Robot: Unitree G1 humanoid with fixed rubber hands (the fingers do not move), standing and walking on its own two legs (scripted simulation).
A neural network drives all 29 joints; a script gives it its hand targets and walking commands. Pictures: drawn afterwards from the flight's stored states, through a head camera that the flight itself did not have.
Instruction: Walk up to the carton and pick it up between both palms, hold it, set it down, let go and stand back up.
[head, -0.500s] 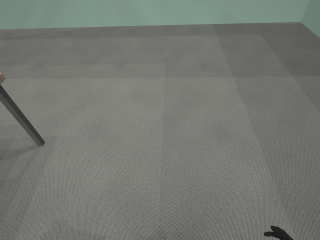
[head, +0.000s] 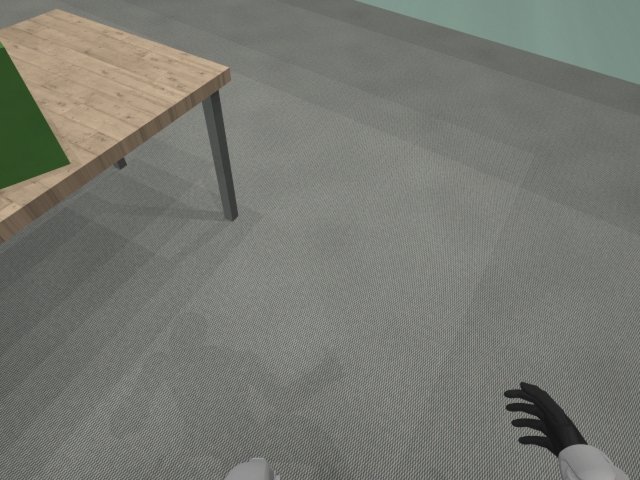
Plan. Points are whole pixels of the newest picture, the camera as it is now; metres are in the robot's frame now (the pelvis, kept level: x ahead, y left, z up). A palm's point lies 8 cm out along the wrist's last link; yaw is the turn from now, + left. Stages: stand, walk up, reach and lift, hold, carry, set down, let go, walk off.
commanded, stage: walk up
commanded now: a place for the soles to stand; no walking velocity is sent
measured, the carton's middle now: out of the picture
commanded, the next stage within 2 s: none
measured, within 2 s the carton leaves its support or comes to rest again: neither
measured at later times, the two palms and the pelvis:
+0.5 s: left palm (30, 446) +0.16 +0.33 -0.02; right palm (480, 291) +0.43 -0.25 -0.07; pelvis +0.22 +0.00 +0.02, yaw +25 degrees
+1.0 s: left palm (16, 433) +0.18 +0.39 -0.07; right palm (328, 171) +0.68 +0.01 -0.04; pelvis +0.37 +0.12 +0.01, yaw +45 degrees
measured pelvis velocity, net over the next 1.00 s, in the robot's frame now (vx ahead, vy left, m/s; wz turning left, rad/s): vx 0.37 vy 0.12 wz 0.79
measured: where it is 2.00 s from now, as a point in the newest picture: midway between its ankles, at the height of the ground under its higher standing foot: (207, 371)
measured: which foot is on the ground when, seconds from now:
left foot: down 0.00-0.36, up 0.38-0.82, down 0.84-1.00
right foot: up 0.00-0.34, down 0.36-0.86, up 0.88-1.00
